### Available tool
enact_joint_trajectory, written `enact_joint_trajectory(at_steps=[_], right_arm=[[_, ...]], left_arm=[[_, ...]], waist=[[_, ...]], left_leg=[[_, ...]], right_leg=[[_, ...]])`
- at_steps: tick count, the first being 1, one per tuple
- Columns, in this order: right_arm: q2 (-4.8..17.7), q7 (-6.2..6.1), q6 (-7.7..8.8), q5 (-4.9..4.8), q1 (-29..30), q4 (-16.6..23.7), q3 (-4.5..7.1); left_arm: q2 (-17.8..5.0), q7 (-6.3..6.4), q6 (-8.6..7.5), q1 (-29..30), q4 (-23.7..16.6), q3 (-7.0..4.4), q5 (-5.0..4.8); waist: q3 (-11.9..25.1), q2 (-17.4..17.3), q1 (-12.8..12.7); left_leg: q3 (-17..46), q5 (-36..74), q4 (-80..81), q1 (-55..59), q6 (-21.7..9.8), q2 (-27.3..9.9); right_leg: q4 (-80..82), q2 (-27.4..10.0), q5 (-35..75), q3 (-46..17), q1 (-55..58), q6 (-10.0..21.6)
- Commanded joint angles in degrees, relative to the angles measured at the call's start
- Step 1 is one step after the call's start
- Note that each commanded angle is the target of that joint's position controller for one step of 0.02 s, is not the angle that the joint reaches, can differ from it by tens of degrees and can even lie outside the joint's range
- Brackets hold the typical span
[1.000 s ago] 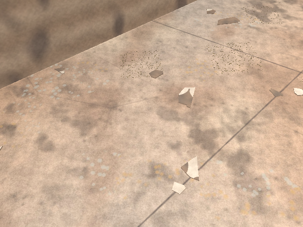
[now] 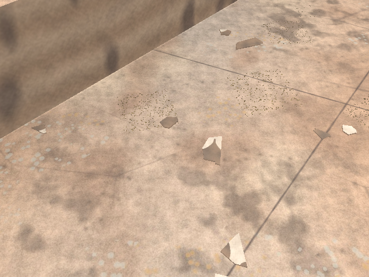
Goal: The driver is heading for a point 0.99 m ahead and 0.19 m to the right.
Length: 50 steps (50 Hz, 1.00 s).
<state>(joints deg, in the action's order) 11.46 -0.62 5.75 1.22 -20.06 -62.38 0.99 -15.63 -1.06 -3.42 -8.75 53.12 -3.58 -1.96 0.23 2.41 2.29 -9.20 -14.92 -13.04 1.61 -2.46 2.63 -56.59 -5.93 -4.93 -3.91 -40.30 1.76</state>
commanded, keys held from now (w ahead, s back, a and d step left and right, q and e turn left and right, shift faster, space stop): w+e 0.38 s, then w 0.62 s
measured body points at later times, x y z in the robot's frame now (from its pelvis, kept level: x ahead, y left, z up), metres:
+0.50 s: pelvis +0.29 -0.06 +0.00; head +0.31 -0.08 +0.45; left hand +0.42 +0.19 -0.11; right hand +0.41 -0.37 -0.09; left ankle +0.47 +0.09 -0.67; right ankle +0.27 -0.13 -0.74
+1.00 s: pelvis +0.59 -0.07 +0.01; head +0.61 -0.07 +0.46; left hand +0.82 +0.13 -0.10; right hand +0.53 -0.34 -0.12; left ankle +0.59 +0.02 -0.74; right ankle +0.64 -0.27 -0.67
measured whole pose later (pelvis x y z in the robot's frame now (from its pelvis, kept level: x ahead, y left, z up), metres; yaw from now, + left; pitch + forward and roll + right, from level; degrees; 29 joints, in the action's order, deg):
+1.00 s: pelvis +0.59 -0.07 +0.01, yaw -18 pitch +2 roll +1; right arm 14.0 1.0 5.6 0.0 -19.7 -50.7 2.5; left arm -15.8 0.2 -4.0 -10.0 43.7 -3.5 -0.2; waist 0.2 2.3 2.8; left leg -2.1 -9.9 -15.5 -8.1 -3.7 3.4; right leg -51.6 -6.4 -7.9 -2.5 -38.6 0.6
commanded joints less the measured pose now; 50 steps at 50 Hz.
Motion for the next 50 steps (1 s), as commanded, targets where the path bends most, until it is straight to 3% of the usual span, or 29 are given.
enact_joint_trajectory(at_steps=[1,4,6,8,9,10,11,12,13,14,15,16,17,19,22,26,30,33,34,35,36,37,38,39,40,41,43,45,50], right_arm=[[10.3,-1.13,0.70,-0.19,2.3,4.1,1.97],[10.8,-1.38,0.14,-0.91,-1.4,3.6,2.41],[11.8,-1.40,-0.74,-1.32,-1.6,4.1,2.86],[13.6,-1.72,-1.65,-1.39,-0.4,5.4,3.46],[14.3,-2.00,-2.31,-1.15,0.5,6.2,3.72],[15.0,-2.13,-2.82,-1.21,1.8,7.2,3.91],[14.8,-2.06,-2.59,-1.16,2.0,8.3,3.71],[5.9,-0.90,-1.04,0.30,-2.7,11.0,1.41],[7.3,0.08,2.10,-1.93,0.6,13.2,1.14],[10.4,0.70,3.81,-4.06,7.3,15.4,2.08],[10.5,0.63,4.51,-3.92,9.0,16.2,1.90],[10.6,0.10,4.39,-2.67,8.8,15.5,2.36],[11.5,-0.09,3.49,-1.93,7.1,15.2,3.02],[10.9,-0.08,1.65,-1.05,5.8,16.0,3.31],[9.0,-0.44,0.53,0.08,10.5,18.1,2.71],[7.1,0.07,1.03,-0.51,18.6,20.0,1.84],[8.9,1.12,1.69,-1.62,23.6,21.9,2.13],[10.4,2.03,2.41,-1.62,22.3,22.5,2.66],[11.1,2.06,2.61,-1.66,19.4,21.9,3.04],[12.7,1.91,2.78,-1.45,12.9,20.0,3.96],[15.4,1.69,2.91,-0.67,3.5,18.2,4.85],[20.3,1.61,2.44,0.09,-3.9,16.8,6.29],[16.9,2.13,1.86,-1.30,-5.9,15.5,5.57],[13.0,2.03,1.57,-2.07,-2.5,16.2,4.39],[11.5,1.84,1.07,-1.65,1.5,17.3,3.85],[10.5,1.97,0.84,-1.04,4.5,17.7,3.38],[9.1,2.20,1.02,-0.39,6.7,17.8,2.76],[10.0,2.13,1.34,-0.94,5.9,17.1,3.02],[12.1,0.97,0.50,-1.68,2.7,15.3,3.70]], left_arm=[[-0.7,-0.67,-0.47,6.9,-5.6,0.40,0.46],[0.3,-1.93,-0.60,12.1,-8.7,1.02,0.56],[-0.3,-2.89,-0.63,12.7,-10.4,0.75,0.40],[-2.5,-3.39,-0.38,9.9,-11.2,-0.41,0.30],[-4.5,-3.52,-0.15,4.6,-10.5,-1.50,0.13],[-7.3,-3.30,0.06,-3.7,-8.8,-3.11,0.00],[-11.1,-2.19,0.51,-12.5,-6.8,-5.19,-0.07],[-16.2,-1.07,0.83,-14.4,-6.5,-6.07,0.17],[-14.7,-1.03,0.19,-15.5,-7.6,-5.21,1.03],[-11.2,-0.88,-0.51,-13.9,-7.2,-4.30,1.67],[-8.4,-0.92,-1.24,-9.9,-7.8,-3.58,1.20],[-6.7,-1.15,-1.64,-4.9,-9.1,-2.98,1.20],[-5.1,-1.12,-1.88,-2.0,-10.1,-2.38,1.71],[-5.6,-0.72,-1.90,-0.9,-10.8,-2.31,1.55],[-7.5,0.70,-2.00,-4.0,-10.1,-2.68,1.42],[-7.5,1.30,-1.73,-8.3,-8.5,-2.47,0.95],[-7.8,1.20,-1.38,-11.8,-6.8,-2.37,0.82],[-8.6,1.61,-0.46,-12.4,-6.4,-2.61,1.19],[-8.7,1.72,-0.17,-11.5,-6.6,-2.66,1.24],[-8.0,1.75,0.04,-10.6,-7.0,-2.32,1.32],[-6.0,1.65,0.01,-10.0,-8.1,-1.39,1.80],[-2.0,1.48,-0.94,-17.0,-8.7,-0.26,1.31],[-3.1,1.25,-1.82,-17.4,-8.3,-0.08,0.64],[-7.8,1.05,-2.27,-12.5,-9.1,-1.11,-0.25],[-7.7,1.03,-2.41,-7.7,-10.3,-0.97,-0.04],[-7.0,1.13,-2.39,-5.3,-11.0,-0.99,0.87],[-5.5,1.22,-1.61,-6.7,-10.7,-1.26,1.41],[-3.8,1.32,-1.00,-7.6,-10.6,-0.93,1.51],[-1.8,1.20,-1.28,0.8,-13.1,-0.08,1.85]], waist=[[-7.7,-4.0,0.1],[-8.7,-3.5,1.7],[-7.8,-4.2,0.8],[-3.8,-7.3,-2.1],[-0.4,-8.8,-5.2],[4.2,-9.2,-9.6],[8.7,-6.3,-13.7],[13.5,9.5,-7.8],[22.6,7.2,-8.8],[14.9,4.2,-10.0],[8.7,-0.4,-7.5],[4.9,-4.5,-4.3],[3.6,-3.9,-1.9],[2.1,-2.5,0.0],[0.2,-1.2,-1.1],[-0.9,1.3,-5.4],[-1.9,2.4,-7.6],[-1.4,3.8,-6.0],[-0.3,4.4,-4.1],[3.5,3.5,-0.8],[11.5,0.9,3.3],[20.0,-12.6,2.2],[21.2,-19.8,2.8],[12.2,-13.1,3.4],[6.9,-7.9,2.6],[2.6,-5.4,1.0],[1.0,-7.4,-1.8],[1.1,-7.8,-2.6],[-0.2,-6.0,-0.6]], left_leg=[[3.5,16.7,8.6,-6.2,-6.4,-16.0],[0.3,21.5,6.7,-1.1,-5.8,-17.2],[-1.6,32.2,2.6,3.4,-5.1,-18.3],[-3.3,53.6,-5.5,6.3,-4.0,-18.9],[-3.7,61.7,-13.3,6.3,-3.5,-18.9],[-4.0,62.6,-24.3,3.1,-2.5,-17.9],[-4.1,50.0,-39.7,-8.5,-0.2,-15.2],[-1.8,-4.0,-62.8,-33.5,3.4,-4.0],[12.8,-17.8,-73.4,-42.4,2.9,1.4],[15.8,-13.2,-72.9,-48.9,0.9,-2.5],[15.3,-8.1,-67.7,-48.3,-0.3,-5.6],[14.9,-5.5,-62.3,-44.3,-0.1,-7.8],[15.4,-4.0,-58.7,-39.4,0.2,-9.4],[14.8,-3.2,-53.3,-35.8,1.9,-10.4],[12.2,5.3,-42.4,-36.4,4.8,-10.3],[9.9,22.7,-23.8,-31.8,5.1,-7.2],[10.7,21.4,-17.6,-34.1,3.5,-6.3],[10.6,13.5,-15.1,-34.1,0.7,-5.5],[9.6,11.4,-14.0,-30.4,-0.5,-4.5],[8.4,12.0,-12.4,-21.8,-2.2,-3.2],[14.1,14.1,-14.9,-6.9,-5.7,-9.1],[36.7,6.6,-13.0,15.2,-14.1,-21.7],[52.5,-3.6,-4.7,19.8,-16.7,-25.7],[46.7,-9.8,-4.0,14.0,-13.8,-24.0],[38.6,-7.1,-3.2,6.0,-11.7,-21.6],[33.4,-1.8,-1.3,-1.7,-11.1,-19.2],[27.4,6.3,1.5,-8.9,-10.4,-16.1],[23.4,12.8,3.3,-10.8,-11.2,-15.2],[15.7,21.0,4.9,-9.5,-9.9,-13.2]], right_leg=[[9.8,-0.8,7.3,2.5,-2.3,-0.5],[16.6,-0.2,7.6,5.4,-2.0,1.3],[19.2,1.4,4.1,7.3,-0.6,3.2],[19.0,5.2,-1.0,10.7,6.3,5.4],[18.5,7.5,-3.7,11.7,12.7,6.7],[21.0,9.6,-3.2,11.7,24.0,8.4],[24.2,7.7,-2.8,5.0,40.5,10.7],[27.7,-7.5,-10.2,-25.3,59.4,19.8],[39.6,-14.4,-17.5,-48.4,65.6,25.4],[41.5,-12.5,-15.7,-40.6,61.4,21.3],[41.3,-10.0,-11.1,-31.6,52.1,18.9],[41.8,-7.4,-5.3,-25.4,42.1,17.0],[42.8,-5.3,-0.9,-20.8,35.4,16.0],[44.8,-3.8,2.8,-17.5,28.3,16.2],[46.4,-2.1,8.2,-10.7,23.5,15.6],[45.6,1.2,3.4,-5.3,22.8,11.6],[42.3,-2.7,0.6,-9.0,31.3,11.1],[37.9,-6.1,6.8,-12.0,38.5,9.7],[35.0,-5.9,13.3,-11.7,39.4,8.8],[27.9,-3.2,22.2,-9.6,39.2,7.6],[14.7,0.0,19.5,-6.7,32.9,5.8],[-6.7,8.7,0.0,-1.2,12.3,1.3],[-15.7,10.7,-27.3,-4.2,0.3,0.6],[-20.2,7.1,-24.4,-5.7,-5.5,1.2],[-19.0,4.0,-19.2,-3.1,-5.5,1.5],[-14.8,2.0,-15.4,-1.7,-4.0,1.4],[-9.3,-0.5,-11.7,-1.2,1.5,1.0],[-5.7,-1.1,-10.0,0.0,2.4,0.0],[11.7,-0.8,3.7,1.9,1.3,-1.8]])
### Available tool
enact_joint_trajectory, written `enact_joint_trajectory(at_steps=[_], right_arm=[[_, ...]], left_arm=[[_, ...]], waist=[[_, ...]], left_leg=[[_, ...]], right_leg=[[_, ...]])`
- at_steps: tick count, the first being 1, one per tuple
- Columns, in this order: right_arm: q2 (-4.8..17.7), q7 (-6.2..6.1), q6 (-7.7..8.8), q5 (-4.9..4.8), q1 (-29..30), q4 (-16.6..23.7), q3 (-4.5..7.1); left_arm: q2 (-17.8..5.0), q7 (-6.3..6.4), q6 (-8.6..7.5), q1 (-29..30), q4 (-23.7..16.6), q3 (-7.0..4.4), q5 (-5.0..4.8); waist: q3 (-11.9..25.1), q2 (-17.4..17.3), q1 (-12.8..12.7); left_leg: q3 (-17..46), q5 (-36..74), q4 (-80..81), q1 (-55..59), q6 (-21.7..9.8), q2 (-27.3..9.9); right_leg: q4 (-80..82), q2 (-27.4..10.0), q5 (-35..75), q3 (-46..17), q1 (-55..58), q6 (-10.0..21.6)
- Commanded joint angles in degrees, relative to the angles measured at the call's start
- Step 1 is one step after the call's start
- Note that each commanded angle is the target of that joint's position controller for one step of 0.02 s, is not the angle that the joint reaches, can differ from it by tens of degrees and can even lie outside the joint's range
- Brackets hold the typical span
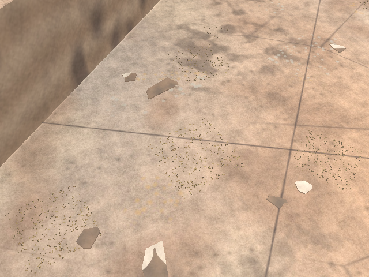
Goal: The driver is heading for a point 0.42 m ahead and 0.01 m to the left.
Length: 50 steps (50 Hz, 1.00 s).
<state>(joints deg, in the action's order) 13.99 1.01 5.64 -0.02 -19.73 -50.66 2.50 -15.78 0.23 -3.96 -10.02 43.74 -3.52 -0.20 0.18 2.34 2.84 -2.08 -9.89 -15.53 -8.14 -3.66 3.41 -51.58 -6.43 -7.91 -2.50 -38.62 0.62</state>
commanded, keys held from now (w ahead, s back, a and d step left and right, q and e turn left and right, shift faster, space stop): w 0.12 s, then no key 0.20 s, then q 0.04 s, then no key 0.64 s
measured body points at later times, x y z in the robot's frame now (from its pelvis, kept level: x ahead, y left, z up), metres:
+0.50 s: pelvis +0.21 -0.05 -0.01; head +0.24 -0.06 +0.44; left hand +0.33 +0.20 -0.13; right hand +0.32 -0.32 -0.14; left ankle +0.24 +0.11 -0.72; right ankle +0.27 -0.15 -0.75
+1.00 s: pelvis +0.27 -0.03 -0.01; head +0.28 -0.03 +0.44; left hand +0.33 +0.24 -0.15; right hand +0.36 -0.28 -0.15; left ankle +0.26 +0.10 -0.75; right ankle +0.27 -0.15 -0.75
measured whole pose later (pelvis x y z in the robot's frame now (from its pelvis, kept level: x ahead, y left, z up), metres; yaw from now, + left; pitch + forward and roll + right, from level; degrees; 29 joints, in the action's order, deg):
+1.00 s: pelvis +0.27 -0.03 -0.01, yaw +2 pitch -1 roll +0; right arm 12.1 -1.9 0.2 0.3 -10.9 -55.6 2.2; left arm -13.0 1.8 0.1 -9.6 59.1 -2.5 0.1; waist -2.1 -0.6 -0.3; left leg 0.3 -16.4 -30.1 -12.6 0.8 -1.3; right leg -29.2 -1.2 -15.4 2.8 -12.6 -0.2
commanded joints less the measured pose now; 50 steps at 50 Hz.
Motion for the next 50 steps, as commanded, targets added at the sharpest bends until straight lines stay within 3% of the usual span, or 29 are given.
enact_joint_trajectory(at_steps=[1,5,7,9,11,12,13,14,15,16,17,18,19,21,24,26,28,29,30,31,32,33,36,40,50], right_arm=[[9.8,-0.78,0.45,-0.62,1.4,3.2,2.23],[10.4,-0.89,-0.40,-1.12,-2.9,1.2,2.34],[10.4,-1.10,-1.18,-1.06,-3.4,0.5,2.38],[11.0,-1.51,-1.99,-0.85,-2.7,0.2,2.57],[10.9,-1.79,-2.31,-0.88,-0.6,1.0,2.36],[8.6,-1.89,-1.92,0.34,-0.3,2.7,1.42],[2.4,-1.31,-1.07,1.12,-9.4,2.0,-0.64],[6.6,-0.88,-0.60,-0.01,-11.9,-0.3,0.14],[9.5,-0.76,-0.74,-1.85,-6.7,0.9,1.04],[9.3,-1.25,-1.25,-1.58,-0.9,2.3,0.97],[8.6,-1.82,-2.20,-0.92,1.3,2.3,1.20],[7.7,-2.20,-3.51,-0.76,0.4,2.1,1.27],[6.0,-2.45,-4.51,-0.51,-0.9,1.8,0.98],[3.7,-3.02,-5.35,0.03,-2.2,1.6,0.41],[4.5,-3.18,-6.17,0.37,-0.5,1.5,0.54],[5.0,-3.12,-6.82,0.55,1.4,1.6,0.84],[5.3,-3.17,-7.01,1.40,3.6,2.0,1.06],[6.3,-3.33,-6.93,1.87,4.7,2.8,1.15],[9.1,-3.65,-6.72,1.75,5.6,3.7,1.50],[10.8,-3.64,-6.57,0.90,7.9,2.8,2.11],[7.3,-3.19,-6.17,0.77,8.6,2.9,1.60],[5.5,-3.00,-5.67,1.18,8.6,2.2,1.05],[5.3,-2.78,-4.39,0.82,8.4,1.2,0.99],[5.5,-2.97,-4.25,0.45,7.3,-0.3,1.05],[4.7,-3.12,-5.04,0.24,7.9,-3.3,1.06]], left_arm=[[-1.3,-0.27,-0.89,4.0,-4.2,0.05,-0.05],[-1.3,-1.27,-1.36,11.0,-6.4,0.34,-0.73],[-1.8,-1.96,-1.77,13.0,-7.6,0.25,-0.68],[-3.1,-2.50,-2.28,10.9,-7.4,-0.26,-0.06],[-6.5,-2.21,-2.72,-0.6,-3.7,-1.90,1.00],[-10.4,-1.60,-2.73,-8.7,-2.1,-2.74,2.12],[-12.7,-1.26,-1.95,-11.0,-1.7,-2.65,2.80],[-9.2,-1.50,-1.09,-13.5,-1.1,-1.94,1.22],[-8.3,-1.42,-0.48,-9.4,-1.3,-1.79,0.38],[-6.2,-1.16,-0.34,-4.2,-1.9,-1.10,0.14],[-3.8,-1.05,-0.37,-0.5,-2.0,-0.25,0.53],[-2.5,-1.06,-0.43,2.2,-1.8,0.21,1.12],[-2.7,-1.21,-0.49,3.8,-1.3,0.13,1.84],[-3.7,-1.12,-0.68,5.7,-0.4,-0.18,2.53],[-4.9,-0.55,-0.05,5.5,1.3,-0.48,1.78],[-4.6,-0.35,0.69,5.9,2.3,-0.25,1.26],[-3.0,-0.27,1.20,5.3,3.4,0.44,0.78],[-1.6,-0.26,1.34,3.6,4.5,0.95,0.97],[-1.4,-0.20,1.40,1.6,5.0,1.01,1.53],[-0.8,0.10,1.71,-2.1,5.6,0.92,1.28],[-2.5,0.61,2.14,-0.2,6.2,0.65,1.45],[-2.9,0.95,2.50,0.5,6.3,0.38,1.13],[-2.5,1.36,2.96,-0.3,7.9,0.34,1.14],[-2.3,1.17,2.65,0.4,9.8,0.24,0.58],[-2.7,1.85,3.75,-0.2,14.1,0.11,0.24]], waist=[[-0.5,-6.0,-0.4],[-2.5,-6.2,2.2],[-3.5,-6.4,2.0],[-1.4,-7.7,0.0],[6.2,-7.2,-6.0],[14.2,-2.6,-8.4],[22.9,12.7,-5.1],[29.5,9.3,-7.2],[21.8,6.7,-7.1],[14.4,2.4,-6.0],[9.9,-0.2,-4.4],[7.8,1.1,-1.9],[7.0,2.8,-0.4],[7.2,4.4,1.0],[9.3,4.6,0.3],[7.2,4.1,0.2],[3.6,3.0,0.1],[1.3,1.2,-0.3],[-0.6,-3.1,-2.4],[-1.0,-11.6,-6.0],[-2.4,-10.7,-4.1],[-2.5,-10.1,-4.1],[-0.9,-7.7,-3.8],[1.7,-4.8,-2.9],[0.9,-2.3,-3.1]], left_leg=[[7.4,15.6,7.4,0.4,-8.2,-13.5],[7.2,13.2,6.1,4.6,-7.7,-14.9],[7.7,17.8,3.3,8.1,-7.0,-16.3],[7.3,28.4,-2.3,10.7,-5.0,-16.4],[4.7,39.2,-15.4,8.4,-1.7,-12.0],[2.8,24.7,-29.1,-2.0,1.0,-8.6],[2.3,-22.9,-51.1,-21.8,5.2,0.0],[11.5,-31.5,-58.7,-24.4,5.7,-0.2],[9.9,-28.4,-60.2,-29.2,5.9,-3.1],[7.3,-24.1,-56.7,-30.2,6.2,-5.9],[7.2,-21.0,-52.7,-28.0,6.6,-7.6],[7.3,-19.2,-48.5,-22.4,6.9,-9.0],[6.3,-17.2,-43.9,-16.7,7.2,-8.9],[4.5,-14.3,-35.0,-9.8,7.5,-8.1],[3.7,-4.9,-26.8,-5.2,6.8,-7.6],[3.0,-1.2,-21.7,-2.3,5.8,-7.3],[2.6,1.0,-14.9,0.4,4.1,-6.8],[5.1,3.5,-11.0,0.9,3.0,-8.9],[8.6,6.4,-8.5,-0.4,1.5,-12.3],[8.7,-6.0,-7.4,-7.5,-0.1,-12.0],[8.3,-14.0,-5.0,-12.6,0.6,-10.2],[7.7,-15.1,-4.2,-14.0,1.9,-9.5],[6.1,-4.2,-7.0,-10.0,3.5,-8.3],[5.1,5.5,-9.9,-5.4,2.8,-7.7],[3.8,9.4,-10.4,-4.0,2.6,-6.5]], right_leg=[[10.3,0.3,9.4,1.0,0.6,-0.7],[18.4,2.2,12.4,2.2,1.6,-0.2],[21.2,3.0,9.7,2.1,1.1,1.0],[23.7,4.7,7.4,2.5,5.9,2.6],[27.4,6.9,16.3,4.5,23.5,5.4],[22.2,-2.1,38.3,-3.4,40.7,8.8],[19.7,-18.4,57.9,-23.0,60.9,20.0],[21.1,-19.1,54.3,-28.1,62.1,22.9],[23.8,-16.2,45.6,-21.7,55.6,21.0],[26.2,-12.6,40.2,-16.5,46.8,17.8],[28.7,-10.8,36.6,-12.8,38.3,16.0],[31.0,-9.1,34.4,-9.2,30.6,14.5],[32.8,-7.8,33.4,-6.6,24.4,13.8],[34.2,-6.1,34.7,-2.5,19.0,13.8],[35.4,-6.3,23.8,-2.0,19.5,13.3],[36.3,-5.5,6.7,-2.3,17.2,11.6],[36.3,-2.8,-11.8,-2.5,14.5,7.9],[35.4,-1.1,-17.8,-2.4,13.6,5.2],[31.8,1.9,-19.5,-0.7,13.2,2.7],[30.9,5.3,-15.1,3.3,18.1,1.1],[28.6,5.6,-10.9,4.2,23.1,0.2],[27.8,5.3,-8.5,4.1,25.0,0.4],[27.4,4.3,-3.9,3.3,25.6,1.3],[26.5,3.9,1.8,3.5,26.5,1.1],[25.9,3.6,5.4,3.6,28.4,0.6]])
